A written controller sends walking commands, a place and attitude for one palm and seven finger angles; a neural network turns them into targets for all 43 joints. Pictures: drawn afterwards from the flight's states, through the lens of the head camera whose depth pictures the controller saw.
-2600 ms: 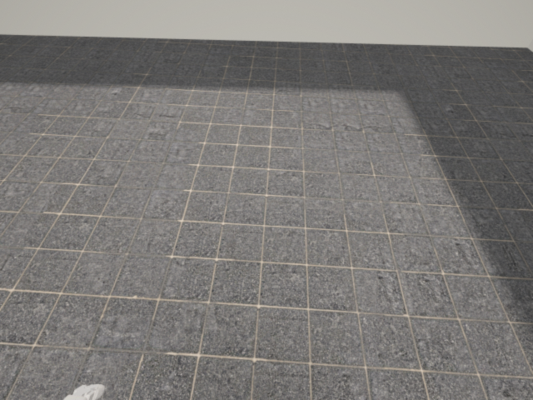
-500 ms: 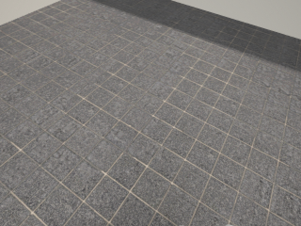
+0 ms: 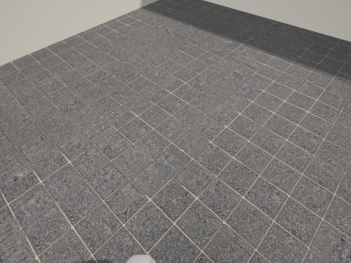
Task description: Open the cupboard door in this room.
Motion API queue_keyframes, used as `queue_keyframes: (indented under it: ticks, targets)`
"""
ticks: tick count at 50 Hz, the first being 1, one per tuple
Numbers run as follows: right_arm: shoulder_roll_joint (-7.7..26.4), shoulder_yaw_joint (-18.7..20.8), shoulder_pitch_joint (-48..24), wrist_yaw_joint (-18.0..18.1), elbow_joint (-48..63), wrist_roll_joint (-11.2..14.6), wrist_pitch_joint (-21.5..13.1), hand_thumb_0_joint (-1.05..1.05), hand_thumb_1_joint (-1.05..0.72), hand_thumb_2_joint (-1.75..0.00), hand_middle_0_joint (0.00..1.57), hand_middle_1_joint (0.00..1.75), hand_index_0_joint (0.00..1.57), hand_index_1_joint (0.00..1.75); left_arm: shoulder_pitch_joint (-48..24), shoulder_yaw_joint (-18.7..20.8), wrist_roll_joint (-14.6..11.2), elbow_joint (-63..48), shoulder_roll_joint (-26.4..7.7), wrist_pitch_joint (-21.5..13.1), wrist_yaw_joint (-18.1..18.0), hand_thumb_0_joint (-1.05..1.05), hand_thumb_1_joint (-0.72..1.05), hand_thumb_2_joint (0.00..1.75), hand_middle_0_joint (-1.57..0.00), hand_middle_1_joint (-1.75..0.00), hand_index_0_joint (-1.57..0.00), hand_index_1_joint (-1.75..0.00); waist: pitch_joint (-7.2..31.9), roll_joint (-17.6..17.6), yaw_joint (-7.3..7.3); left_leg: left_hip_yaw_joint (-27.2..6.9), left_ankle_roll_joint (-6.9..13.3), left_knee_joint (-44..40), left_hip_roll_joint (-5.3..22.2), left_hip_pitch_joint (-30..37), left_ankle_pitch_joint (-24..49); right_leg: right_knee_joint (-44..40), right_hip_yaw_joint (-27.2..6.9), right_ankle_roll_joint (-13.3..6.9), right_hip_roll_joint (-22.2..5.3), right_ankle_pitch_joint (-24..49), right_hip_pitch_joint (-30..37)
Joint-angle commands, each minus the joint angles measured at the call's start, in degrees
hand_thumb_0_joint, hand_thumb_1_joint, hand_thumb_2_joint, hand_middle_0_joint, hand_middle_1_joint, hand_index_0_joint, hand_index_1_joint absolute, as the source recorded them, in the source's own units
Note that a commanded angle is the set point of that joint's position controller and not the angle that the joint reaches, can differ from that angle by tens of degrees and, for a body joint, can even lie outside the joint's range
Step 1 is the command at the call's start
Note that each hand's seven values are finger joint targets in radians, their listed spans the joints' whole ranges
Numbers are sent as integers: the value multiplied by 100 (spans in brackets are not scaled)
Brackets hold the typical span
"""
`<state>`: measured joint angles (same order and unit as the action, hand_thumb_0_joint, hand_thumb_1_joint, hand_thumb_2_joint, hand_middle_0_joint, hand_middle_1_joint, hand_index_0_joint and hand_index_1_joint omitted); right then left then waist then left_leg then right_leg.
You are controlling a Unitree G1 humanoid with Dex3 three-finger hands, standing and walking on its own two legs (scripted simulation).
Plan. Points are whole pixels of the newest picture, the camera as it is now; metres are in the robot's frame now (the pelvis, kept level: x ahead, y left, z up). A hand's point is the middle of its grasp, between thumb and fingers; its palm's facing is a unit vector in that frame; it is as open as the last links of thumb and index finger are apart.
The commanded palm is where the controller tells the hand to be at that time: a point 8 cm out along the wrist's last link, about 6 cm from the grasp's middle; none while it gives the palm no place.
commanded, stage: turn or walk to find it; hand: left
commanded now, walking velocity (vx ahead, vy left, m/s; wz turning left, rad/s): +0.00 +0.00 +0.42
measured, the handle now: out of the picture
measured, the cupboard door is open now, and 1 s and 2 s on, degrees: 0 0 0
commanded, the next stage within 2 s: none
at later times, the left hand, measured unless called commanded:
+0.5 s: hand out of the picture +0.03 +0.26 -0.16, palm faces +0.22 -0.94 -0.25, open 7.4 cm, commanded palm none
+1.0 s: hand out of the picture -0.11 +0.22 -0.18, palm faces +0.45 -0.86 -0.22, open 7.3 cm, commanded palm none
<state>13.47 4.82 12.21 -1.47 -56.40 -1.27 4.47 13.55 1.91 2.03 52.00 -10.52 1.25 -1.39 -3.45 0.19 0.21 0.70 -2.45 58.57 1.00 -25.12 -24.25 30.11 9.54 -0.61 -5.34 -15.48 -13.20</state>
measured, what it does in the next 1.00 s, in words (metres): steps on the spot, turning left: left foot, then right foot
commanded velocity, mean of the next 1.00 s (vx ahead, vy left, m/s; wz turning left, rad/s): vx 0.00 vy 0.00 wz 0.42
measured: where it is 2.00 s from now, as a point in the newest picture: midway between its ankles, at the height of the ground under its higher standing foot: outside the picture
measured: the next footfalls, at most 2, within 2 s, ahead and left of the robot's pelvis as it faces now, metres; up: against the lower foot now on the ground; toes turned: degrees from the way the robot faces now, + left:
left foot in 0.14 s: +0.02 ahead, +0.14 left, +0.00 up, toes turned +8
right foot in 0.60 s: +0.03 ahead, -0.09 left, +0.00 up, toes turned +11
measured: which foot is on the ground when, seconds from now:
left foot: up 0.00-0.12, down 0.14-0.60, up 0.62-0.98, down 1.00-1.00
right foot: down 0.00-0.14, up 0.16-0.58, down 0.60-1.00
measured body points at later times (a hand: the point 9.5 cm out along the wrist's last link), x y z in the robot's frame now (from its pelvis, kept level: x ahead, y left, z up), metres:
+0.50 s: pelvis -0.02 +0.04 +0.00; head +0.00 +0.05 +0.45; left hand +0.01 +0.31 -0.14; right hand +0.08 -0.19 -0.14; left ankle -0.02 +0.13 -0.74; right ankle -0.01 -0.11 -0.70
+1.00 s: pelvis -0.05 +0.03 -0.01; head -0.03 +0.06 +0.44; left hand -0.13 +0.27 -0.17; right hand +0.13 -0.18 -0.15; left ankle -0.10 +0.13 -0.74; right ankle -0.01 -0.10 -0.74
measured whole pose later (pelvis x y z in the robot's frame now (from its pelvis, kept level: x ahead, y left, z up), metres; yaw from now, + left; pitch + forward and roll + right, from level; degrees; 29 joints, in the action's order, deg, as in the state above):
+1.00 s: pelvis -0.05 +0.03 -0.01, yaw +26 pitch +0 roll +0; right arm 13.5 3.8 10.0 -1.2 -55.8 -0.8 3.1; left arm 14.9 2.8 1.8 54.3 -12.4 1.6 -1.1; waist -4.7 -1.8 -0.7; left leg 3.4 -2.2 35.1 1.9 -15.8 -18.5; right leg 35.0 12.4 2.3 -8.2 -19.5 -13.6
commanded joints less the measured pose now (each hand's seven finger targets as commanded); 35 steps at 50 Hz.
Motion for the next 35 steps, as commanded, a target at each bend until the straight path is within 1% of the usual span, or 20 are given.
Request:
queue_keyframes:
  ticks: [1,3,5,6,7,8,9,10,12,14,19,23,26,28,29,30,31,32,33,35]
  targets:
    - [203,-32,-435,33,549,61,-196,0,-90,-90,20,30,20,30,308,378,3,-182,-1340,-126,-80,0,90,90,-20,-30,-20,-30,330,-1061,-272,276,-19,-1161,73,56,-284,-899,-974,-792,-1495,1740,565]
    - [218,-53,-291,60,515,78,-239,0,-90,-90,20,30,20,30,334,392,-10,-127,-1379,-106,-64,0,90,90,-20,-30,-20,-30,490,-1074,-238,462,9,-1814,-6,440,-87,-594,-836,-690,-1488,2228,596]
    - [312,-47,72,76,429,70,-289,0,-90,-90,20,30,20,30,214,388,-60,-95,-1306,-66,-46,0,90,90,-20,-30,-20,-30,610,-814,-20,446,79,-3000,11,1229,794,-27,-492,-321,-1319,2000,250]
    - [559,11,322,76,369,52,-346,0,-90,-90,20,30,20,30,227,366,-113,-144,-1145,-23,-29,0,90,90,-20,-30,-20,-30,795,-113,118,3,216,-3604,375,1947,1526,677,-192,-10,-1067,1326,-327]
    - [1155,128,459,102,421,-2,-387,0,-90,-90,20,30,20,30,257,302,-142,-352,-775,12,16,0,90,90,-20,-30,-20,-30,755,1540,157,-1875,860,-3891,1785,2471,3170,1813,117,450,-297,-954,-1717]
    - [1337,186,663,145,324,2,-355,0,-90,-90,20,30,20,30,-204,227,-74,-471,-733,65,-8,0,90,90,-20,-30,-20,-30,603,1582,380,-2219,1360,-4154,2219,1971,3290,2783,-319,436,-87,-2088,-1806]
    - [1216,157,641,214,272,-6,-381,0,-90,-90,20,30,20,30,-434,256,-76,-430,-735,110,-28,0,90,90,-20,-30,-20,-30,534,1520,364,-2111,1342,-4182,1967,1726,2948,3209,-737,407,-113,-1821,-1909]
    - [1041,107,333,248,333,1,-379,0,-90,-90,20,30,20,30,-481,281,-83,-359,-791,105,6,0,90,90,-20,-30,-20,-30,331,1299,230,-1862,1286,-4158,1767,1509,2580,3418,-840,398,-163,-1434,-1965]
    - [843,10,-52,269,448,0,-416,0,-90,-90,20,30,20,30,-176,286,-88,-151,-753,81,63,0,90,90,-20,-30,-20,-30,336,840,31,-1318,1133,-4090,1342,1478,2727,3383,-827,439,-116,-880,-1759]
    - [834,1,65,282,431,17,-445,0,-90,-90,20,30,20,30,-144,277,-101,-92,-723,77,71,0,90,90,-20,-30,-20,-30,438,758,58,-1204,1125,-4042,1190,1711,3206,3124,-802,486,-44,-775,-1677]
    - [879,53,298,280,382,2,-407,0,-90,-90,20,30,20,30,-362,262,-122,-196,-648,84,42,0,90,90,-20,-30,-20,-30,516,669,194,-1590,1275,-4027,1244,1984,3114,2402,-831,532,92,-960,-1565]
    - [921,103,266,254,426,-27,-356,0,-90,-90,20,30,20,30,-430,233,-141,-294,-576,63,12,0,90,90,-20,-30,-20,-30,515,751,210,-1863,1296,-3951,1213,1754,3060,1678,-827,469,224,-1058,-1112]
    - [932,137,123,224,491,-35,-329,0,-90,-90,20,30,20,30,-151,229,-165,-278,-572,19,-11,0,90,90,-20,-30,-20,-30,647,807,76,-1949,1205,-3751,1054,1527,3207,769,-747,404,385,-782,-506]
    - [864,135,-3,198,551,17,-314,0,-90,-90,20,30,20,30,207,249,-165,-202,-658,-42,-41,0,90,90,-20,-30,-20,-30,707,635,-135,-1833,928,-3404,799,884,2683,-492,-735,373,335,139,456]
    - [652,117,30,165,579,62,-318,0,-90,-90,20,30,20,30,333,295,-123,-196,-908,-102,-69,0,90,90,-20,-30,-20,-30,774,-19,-182,-1528,610,-2863,427,241,1898,-1158,-1220,237,-186,355,1168]
    - [267,56,113,125,710,95,-320,0,-90,-90,20,30,20,30,364,394,-36,-221,-1431,-155,-117,0,90,90,-20,-30,-20,-30,666,-1478,-180,-528,170,-1730,-397,-822,163,-1505,-2653,-302,-1637,719,1594]
    - [468,123,17,148,721,-3,-252,0,-90,-90,20,30,20,30,274,381,-76,-341,-1498,-128,-102,0,90,90,-20,-30,-20,-30,516,-1474,-240,-482,110,-584,-377,-730,-745,-1604,-2811,-776,-2201,746,739]
    - [532,156,-75,128,661,-27,-167,0,-90,-90,20,30,20,30,-1,393,-87,-393,-1360,-136,-111,0,90,90,-20,-30,-20,-30,297,-1450,-147,-605,115,172,-241,-672,-585,-1698,-2635,-825,-1933,449,214]
    - [536,164,-62,93,554,-16,-135,0,-90,-90,20,30,20,30,-242,332,-88,-437,-1194,-137,-94,0,90,90,-20,-30,-20,-30,47,-1025,-12,-544,94,679,-156,-694,-231,-1643,-2215,-752,-1618,428,-18]
    - [426,149,185,39,391,-8,-123,0,-90,-90,20,30,20,30,-515,252,-83,-480,-933,-161,-83,0,90,90,-20,-30,-20,-30,-29,-751,192,-360,-3,979,-34,-693,265,-1369,-1361,-580,-1200,1015,15]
